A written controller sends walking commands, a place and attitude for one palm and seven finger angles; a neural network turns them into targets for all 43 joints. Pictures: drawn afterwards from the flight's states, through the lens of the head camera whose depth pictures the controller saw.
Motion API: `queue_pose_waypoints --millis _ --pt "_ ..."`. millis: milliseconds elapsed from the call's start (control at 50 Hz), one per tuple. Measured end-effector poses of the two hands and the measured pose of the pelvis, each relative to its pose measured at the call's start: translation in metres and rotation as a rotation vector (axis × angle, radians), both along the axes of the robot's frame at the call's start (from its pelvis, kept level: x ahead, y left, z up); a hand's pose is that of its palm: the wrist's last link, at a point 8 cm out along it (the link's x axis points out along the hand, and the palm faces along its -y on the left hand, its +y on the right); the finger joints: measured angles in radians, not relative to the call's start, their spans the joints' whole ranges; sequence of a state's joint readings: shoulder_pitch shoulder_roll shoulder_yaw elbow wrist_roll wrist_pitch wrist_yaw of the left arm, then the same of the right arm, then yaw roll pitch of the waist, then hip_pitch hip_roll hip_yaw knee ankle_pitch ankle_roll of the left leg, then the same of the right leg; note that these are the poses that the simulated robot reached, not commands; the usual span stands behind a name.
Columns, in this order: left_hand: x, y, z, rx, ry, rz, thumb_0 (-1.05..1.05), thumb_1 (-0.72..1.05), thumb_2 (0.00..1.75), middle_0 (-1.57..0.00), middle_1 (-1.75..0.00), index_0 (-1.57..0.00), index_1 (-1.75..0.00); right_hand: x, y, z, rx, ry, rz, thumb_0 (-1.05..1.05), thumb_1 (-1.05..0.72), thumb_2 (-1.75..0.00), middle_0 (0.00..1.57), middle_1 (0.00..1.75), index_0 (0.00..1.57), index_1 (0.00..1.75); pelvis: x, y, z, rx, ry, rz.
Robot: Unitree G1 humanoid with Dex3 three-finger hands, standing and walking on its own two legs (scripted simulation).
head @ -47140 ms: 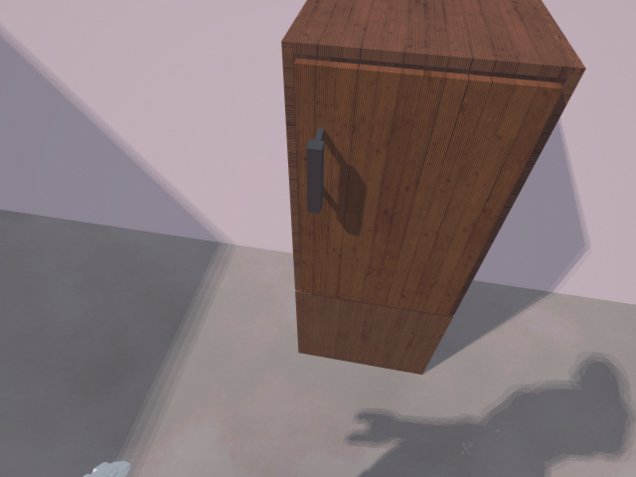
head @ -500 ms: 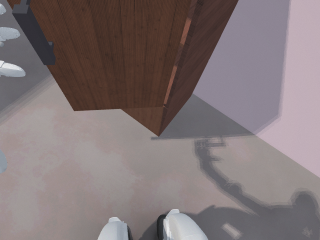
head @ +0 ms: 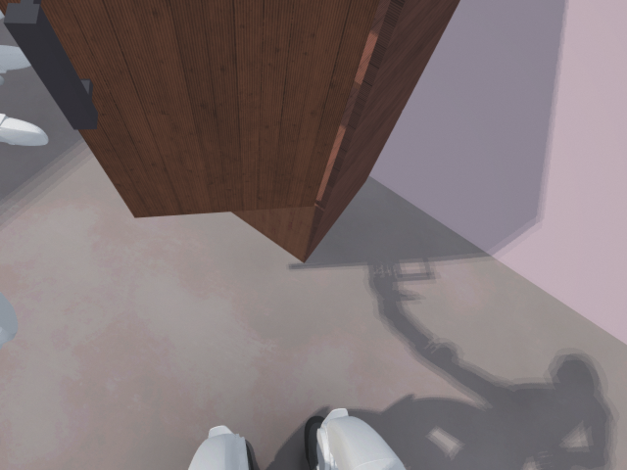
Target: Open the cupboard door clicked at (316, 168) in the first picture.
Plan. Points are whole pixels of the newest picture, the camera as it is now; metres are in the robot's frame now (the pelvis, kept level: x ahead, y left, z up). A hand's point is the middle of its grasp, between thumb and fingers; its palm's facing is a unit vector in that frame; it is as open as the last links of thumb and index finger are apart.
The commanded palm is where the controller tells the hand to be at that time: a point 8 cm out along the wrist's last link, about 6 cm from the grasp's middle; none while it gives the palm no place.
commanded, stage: slide the fingers in behind the handle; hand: left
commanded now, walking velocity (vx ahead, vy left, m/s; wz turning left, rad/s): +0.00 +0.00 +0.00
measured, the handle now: (61, 60) +0.56 +0.22 +0.11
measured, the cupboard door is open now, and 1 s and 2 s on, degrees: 43 46 45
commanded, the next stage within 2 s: move the hooked fingers beside the handle in 1.36 s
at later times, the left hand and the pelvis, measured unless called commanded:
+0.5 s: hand (14, 98) +0.51 +0.25 +0.11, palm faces +0.08 -1.00 -0.03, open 14.5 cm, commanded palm +0.49 +0.26 +0.11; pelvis +0.01 -0.01 +0.01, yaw +3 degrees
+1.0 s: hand (25, 109) +0.49 +0.24 +0.11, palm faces +0.12 -0.99 -0.04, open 15.1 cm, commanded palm +0.49 +0.23 +0.11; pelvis +0.00 -0.02 +0.01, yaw +5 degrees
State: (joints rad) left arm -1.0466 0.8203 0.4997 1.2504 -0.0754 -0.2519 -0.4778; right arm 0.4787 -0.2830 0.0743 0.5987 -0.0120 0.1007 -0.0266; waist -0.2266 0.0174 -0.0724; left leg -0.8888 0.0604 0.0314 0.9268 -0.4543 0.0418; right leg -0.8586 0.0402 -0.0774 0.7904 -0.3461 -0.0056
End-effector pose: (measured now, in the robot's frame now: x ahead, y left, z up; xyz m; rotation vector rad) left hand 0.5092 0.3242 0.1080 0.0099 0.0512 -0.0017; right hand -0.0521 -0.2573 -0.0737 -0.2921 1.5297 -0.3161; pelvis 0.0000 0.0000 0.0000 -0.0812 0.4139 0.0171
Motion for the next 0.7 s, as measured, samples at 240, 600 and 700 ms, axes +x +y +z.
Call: queue_pose_waypoints --millis 240,600,700 --pt "-0.010 -0.012 0.000 0.005 0.001 0.043 -0.02 -0.50 0.30 -0.28 -1.19 -0.26 -1.19 0.040 0.002 -0.007 0.042 -0.093 0.033 0.00 -0.91 -0.90 0.20 0.30 0.20 0.30 0.011 0.001 0.005 0.005 -0.036 0.006" --pt "-0.033 -0.023 0.002 0.026 0.001 0.097 -0.02 -0.50 0.30 -0.20 -1.16 -0.16 -1.17 0.061 -0.021 -0.015 0.038 -0.116 0.118 0.01 -0.91 -0.90 0.20 0.30 0.20 0.30 0.005 -0.011 0.006 0.017 -0.063 0.052" --pt "-0.037 -0.027 0.002 0.027 0.003 0.109 -0.02 -0.50 0.30 -0.17 -1.15 -0.13 -1.16 0.058 -0.024 -0.016 0.044 -0.104 0.132 0.01 -0.91 -0.90 0.20 0.30 0.20 0.30 0.003 -0.015 0.006 0.020 -0.068 0.062"
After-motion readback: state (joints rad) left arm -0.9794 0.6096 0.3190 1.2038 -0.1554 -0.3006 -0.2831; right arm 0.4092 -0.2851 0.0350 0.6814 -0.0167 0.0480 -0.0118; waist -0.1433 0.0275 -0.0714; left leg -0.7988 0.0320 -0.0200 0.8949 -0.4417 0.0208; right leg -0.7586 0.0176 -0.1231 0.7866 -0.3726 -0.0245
